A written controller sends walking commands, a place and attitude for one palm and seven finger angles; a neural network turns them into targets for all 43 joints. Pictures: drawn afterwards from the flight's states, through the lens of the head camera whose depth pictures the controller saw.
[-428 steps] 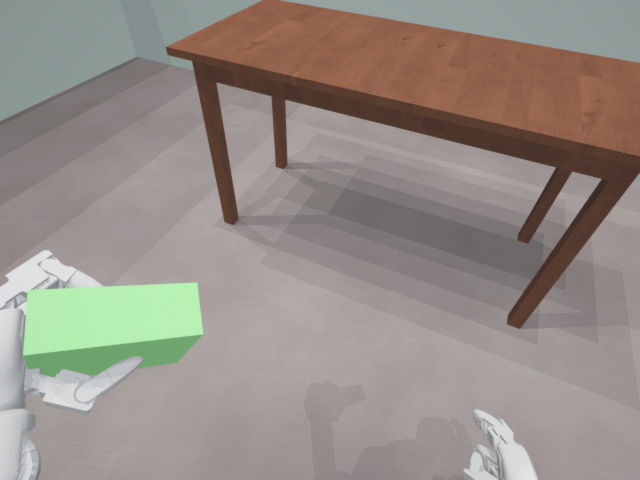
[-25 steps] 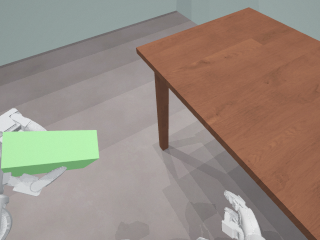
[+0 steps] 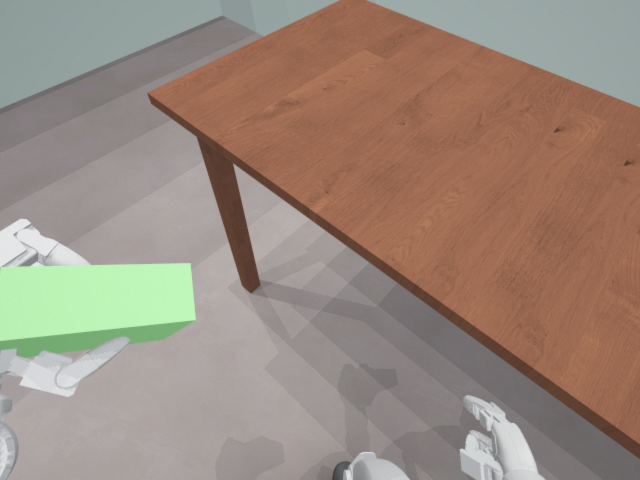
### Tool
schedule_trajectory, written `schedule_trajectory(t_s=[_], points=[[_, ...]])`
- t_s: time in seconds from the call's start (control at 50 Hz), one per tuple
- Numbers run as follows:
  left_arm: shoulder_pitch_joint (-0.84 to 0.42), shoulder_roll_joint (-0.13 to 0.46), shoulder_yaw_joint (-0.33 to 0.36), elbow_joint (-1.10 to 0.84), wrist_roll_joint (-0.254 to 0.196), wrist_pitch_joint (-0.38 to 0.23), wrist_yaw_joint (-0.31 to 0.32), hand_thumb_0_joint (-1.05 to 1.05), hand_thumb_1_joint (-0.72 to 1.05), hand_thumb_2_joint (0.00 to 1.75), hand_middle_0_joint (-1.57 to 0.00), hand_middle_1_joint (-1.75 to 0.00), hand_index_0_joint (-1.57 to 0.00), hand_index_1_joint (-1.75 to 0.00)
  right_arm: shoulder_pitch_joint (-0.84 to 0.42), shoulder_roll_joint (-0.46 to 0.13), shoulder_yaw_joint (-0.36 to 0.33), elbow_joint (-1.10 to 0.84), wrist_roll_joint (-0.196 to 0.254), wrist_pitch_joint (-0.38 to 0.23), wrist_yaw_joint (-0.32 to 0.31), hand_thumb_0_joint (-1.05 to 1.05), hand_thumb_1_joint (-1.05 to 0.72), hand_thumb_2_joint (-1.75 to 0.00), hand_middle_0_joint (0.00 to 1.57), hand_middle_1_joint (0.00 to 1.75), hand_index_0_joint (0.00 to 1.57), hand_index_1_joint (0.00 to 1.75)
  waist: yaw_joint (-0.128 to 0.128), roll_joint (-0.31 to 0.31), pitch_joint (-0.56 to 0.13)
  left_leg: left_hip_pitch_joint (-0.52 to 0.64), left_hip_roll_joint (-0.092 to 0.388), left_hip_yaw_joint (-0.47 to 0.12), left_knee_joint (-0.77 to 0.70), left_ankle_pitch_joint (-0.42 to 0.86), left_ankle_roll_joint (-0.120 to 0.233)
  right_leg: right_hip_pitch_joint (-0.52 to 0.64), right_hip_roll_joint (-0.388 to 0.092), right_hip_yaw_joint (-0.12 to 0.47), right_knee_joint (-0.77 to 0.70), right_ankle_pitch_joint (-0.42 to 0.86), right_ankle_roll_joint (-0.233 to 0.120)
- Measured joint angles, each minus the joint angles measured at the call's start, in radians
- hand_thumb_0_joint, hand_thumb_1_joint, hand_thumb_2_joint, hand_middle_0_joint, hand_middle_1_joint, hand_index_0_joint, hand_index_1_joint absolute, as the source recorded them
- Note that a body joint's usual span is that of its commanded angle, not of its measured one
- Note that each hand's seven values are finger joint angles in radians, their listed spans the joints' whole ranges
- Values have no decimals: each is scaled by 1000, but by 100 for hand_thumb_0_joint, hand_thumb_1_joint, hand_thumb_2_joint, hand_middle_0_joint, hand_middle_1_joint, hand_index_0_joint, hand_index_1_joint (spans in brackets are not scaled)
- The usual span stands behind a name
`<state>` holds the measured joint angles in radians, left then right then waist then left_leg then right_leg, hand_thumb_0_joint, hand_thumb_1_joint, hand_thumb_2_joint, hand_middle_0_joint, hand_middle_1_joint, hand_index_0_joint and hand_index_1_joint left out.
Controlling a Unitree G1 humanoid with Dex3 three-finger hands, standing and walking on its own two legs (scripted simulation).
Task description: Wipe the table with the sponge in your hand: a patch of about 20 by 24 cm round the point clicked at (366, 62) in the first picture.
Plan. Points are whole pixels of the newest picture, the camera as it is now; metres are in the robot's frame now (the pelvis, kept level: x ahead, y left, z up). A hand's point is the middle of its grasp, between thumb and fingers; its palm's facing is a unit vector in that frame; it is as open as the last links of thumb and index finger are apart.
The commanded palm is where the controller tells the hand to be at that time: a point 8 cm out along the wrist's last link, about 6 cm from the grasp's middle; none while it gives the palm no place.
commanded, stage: turn to face it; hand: left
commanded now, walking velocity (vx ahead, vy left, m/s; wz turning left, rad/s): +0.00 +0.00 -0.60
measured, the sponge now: (127, 308) +0.23 +0.21 +0.14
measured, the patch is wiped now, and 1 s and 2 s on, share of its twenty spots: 0.00 0.00 0.00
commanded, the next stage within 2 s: take the last steps up to it in 1.64 s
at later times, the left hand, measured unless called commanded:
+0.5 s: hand (243, 293) +0.24 +0.10 +0.18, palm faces +0.03 -0.83 -0.56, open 9.5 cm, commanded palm +0.20 +0.16 +0.19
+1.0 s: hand (399, 352) +0.21 -0.03 +0.18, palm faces -0.22 -0.82 -0.53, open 9.5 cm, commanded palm +0.18 +0.06 +0.19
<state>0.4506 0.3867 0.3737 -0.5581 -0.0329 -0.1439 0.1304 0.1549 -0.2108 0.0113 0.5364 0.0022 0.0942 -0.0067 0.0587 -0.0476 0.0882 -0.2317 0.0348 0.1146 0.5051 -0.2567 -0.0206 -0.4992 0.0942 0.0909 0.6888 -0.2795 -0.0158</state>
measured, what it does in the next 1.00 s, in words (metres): walks backwards, turning right: right foot, then left foot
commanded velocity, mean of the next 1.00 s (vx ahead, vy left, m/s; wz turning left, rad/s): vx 0.00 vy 0.00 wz -0.60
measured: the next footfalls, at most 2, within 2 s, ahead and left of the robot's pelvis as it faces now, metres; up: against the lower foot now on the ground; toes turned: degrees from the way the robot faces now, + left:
right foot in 0.24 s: +0.02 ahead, -0.15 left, +0.00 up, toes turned -16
left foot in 0.60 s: +0.04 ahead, +0.08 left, +0.00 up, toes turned -17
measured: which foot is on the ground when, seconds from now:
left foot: down 0.00-0.24, up 0.26-0.58, down 0.60-0.88, up 0.90-1.00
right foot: up 0.00-0.22, down 0.24-0.62, up 0.64-0.84, down 0.86-1.00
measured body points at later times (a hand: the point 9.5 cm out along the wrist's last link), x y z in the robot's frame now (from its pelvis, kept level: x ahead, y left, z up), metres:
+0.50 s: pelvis -0.04 -0.05 +0.00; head +0.02 -0.08 +0.45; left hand +0.23 +0.14 +0.21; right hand +0.03 -0.35 -0.10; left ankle -0.01 +0.09 -0.69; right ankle -0.01 -0.14 -0.73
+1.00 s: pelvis -0.11 -0.07 -0.01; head -0.07 -0.14 +0.44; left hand +0.21 +0.01 +0.20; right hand -0.09 -0.34 -0.12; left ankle -0.04 +0.08 -0.66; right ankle -0.13 -0.15 -0.73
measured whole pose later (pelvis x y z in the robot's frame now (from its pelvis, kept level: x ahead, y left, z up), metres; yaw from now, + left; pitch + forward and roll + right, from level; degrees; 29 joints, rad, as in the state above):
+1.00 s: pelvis -0.11 -0.07 -0.01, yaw -37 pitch +0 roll +1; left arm 0.47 0.41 0.40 -0.59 -0.06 -0.18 0.12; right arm 0.12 -0.19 0.03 0.53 0.02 0.04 0.00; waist 0.00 0.04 0.18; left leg -0.46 0.11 0.04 1.13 -0.50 -0.09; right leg -0.37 0.02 -0.06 0.66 -0.30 -0.08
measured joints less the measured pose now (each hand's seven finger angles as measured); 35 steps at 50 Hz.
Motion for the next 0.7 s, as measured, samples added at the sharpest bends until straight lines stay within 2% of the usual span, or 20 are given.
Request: schedule_trajectory(t_s=[0.04, 0.08, 0.12, 0.2, 0.22, 0.24, 0.26, 0.28, 0.32, 0.34, 0.38, 0.44, 0.54, 0.6, 0.62, 0.64, 0.7], points=[[-7, -3, 0, 12, 9, -4, -3, -1, -44, 100, -80, -135, -81, -134, 2, 17, -4, -9, 3, -16, -2, 2, -91, -90, 20, 29, 24, 30, 0, 5, 7, 9, 21, 19, 26, -34, -7, -49, -24, -53, 230, -95, 35], [-5, -12, -5, 13, 11, -1, -2, -1, -44, 100, -80, -135, -81, -134, 12, 30, -5, -16, 11, -40, 1, 2, -91, -90, 20, 29, 23, 30, 5, 26, 8, 19, 54, 36, 38, -57, -18, -51, -60, -104, 330, -139, 58], [1, -21, -10, 10, 9, -4, 2, -1, -44, 100, -80, -135, -81, -134, 20, 40, 0, -21, 16, -67, 7, 2, -91, -90, 20, 30, 23, 30, 12, 52, 10, 28, 95, 59, 45, -65, -32, -10, -92, -144, 285, -154, 71], [-14, -3, -8, 11, 6, -12, 3, -1, -44, 100, -80, -135, -81, -134, 35, 52, 14, -37, 14, -112, 16, 1, -91, -90, 20, 30, 22, 30, 9, 88, 29, 19, 174, 96, 97, -88, -68, 126, -118, -187, 48, -105, 75], [-23, 10, -3, 11, 5, -14, 1, -1, -44, 100, -80, -135, -81, -134, 39, 53, 17, -43, 15, -119, 19, 1, -91, -90, 20, 30, 21, 30, 2, 91, 33, 4, 191, 98, 130, -102, -79, 167, -120, -193, -24, -63, 70], [-38, 19, 1, 13, 8, -18, 0, -1, -44, 100, -80, -135, -81, -134, 38, 48, 17, -46, 17, -124, 21, 1, -91, -90, 20, 30, 21, 30, -7, 102, 43, -19, 213, 92, 177, -119, -84, 184, -108, -199, -58, -11, 45], [-54, 18, 0, 17, 11, -24, 0, -1, -44, 100, -80, -135, -81, -134, 27, 38, 14, -39, 18, -122, 21, 1, -91, -90, 20, 30, 21, 30, -20, 117, 60, -53, 221, 59, 251, -142, -78, 173, -92, -206, -42, -7, 13], [-60, 18, 0, 18, 6, -28, 0, -1, -44, 100, -80, -135, -81, -134, 11, 28, 10, -28, 20, -114, 20, 1, -91, -90, 20, 30, 21, 30, -32, 117, 74, -96, 198, 16, 349, -199, -75, 157, -86, -201, -23, -16, -13], [-38, 21, 10, -2, -10, -29, -1, -1, -44, 100, -80, -135, -81, -134, -19, 11, 1, -7, 20, -86, 15, 1, -91, -90, 20, 30, 21, 30, -52, 95, 92, -174, 130, -47, 539, -260, -73, 134, -81, -172, -17, -20, -39], [-13, 24, 19, -17, -16, -32, -2, -1, -44, 100, -80, -135, -81, -134, -30, 3, -4, -2, 18, -72, 13, 1, -91, -90, 20, 30, 21, 30, -62, 84, 98, -203, 103, -61, 602, -261, -73, 129, -77, -156, -28, -10, -44], [46, 37, 37, -49, -24, -39, -1, -1, -44, 100, -80, -135, -81, -134, -40, -10, -16, 5, 14, -45, 8, 2, -91, -90, 20, 30, 20, 30, -76, 62, 98, -231, 66, -68, 628, -249, -74, 126, -68, -125, -61, 21, -46], [108, 59, 59, -84, -28, -48, 1, -1, -44, 100, -80, -135, -81, -134, -28, -30, -36, 7, 8, -21, 1, 2, -91, -90, 20, 30, 20, 30, -82, 37, 78, -225, 37, -57, 520, -221, -72, 125, -55, -87, -110, 61, -51], [120, 71, 77, -90, -24, -49, 9, -1, -44, 100, -80, -135, -81, -134, 2, -58, -51, 8, 10, -7, -6, 2, -91, -90, 20, 29, 20, 30, -65, 6, 27, -140, 7, -51, 250, -184, -54, 107, -35, -30, -139, 99, -46], [95, 54, 65, -78, -20, -40, 11, -1, -44, 100, -80, -135, -81, -134, 18, -67, -49, -3, 13, -11, -11, 2, -91, -90, 20, 29, 19, 30, -60, 7, -5, -48, 14, -43, 45, -82, -23, 81, -12, -10, -108, 97, -35], [75, 51, 61, -68, -15, -40, 8, -1, -44, 100, -80, -135, -81, -134, 19, -60, -50, -7, 12, -15, -16, 2, -91, -90, 20, 29, 19, 30, -55, 0, -5, -46, 16, -32, 37, -14, -13, 66, -11, -4, -72, 65, -24], [56, 46, 58, -52, -10, -41, 6, -1, -44, 100, -80, -135, -81, -134, 19, -48, -50, -9, 14, -18, -21, 2, -91, -90, 19, 29, 19, 30, -42, -12, -2, -45, 18, -13, 52, -7, -10, 42, -14, -3, -1, -13, -6], [21, 18, 42, 6, 2, -33, 0, -1, -44, 100, -80, -135, -81, -134, 25, -7, -39, -20, 12, -41, -26, 2, -91, -90, 19, 29, 20, 30, -28, 3, -5, -35, 52, 16, 80, -48, -17, -26, -41, -71, 290, -151, 43]])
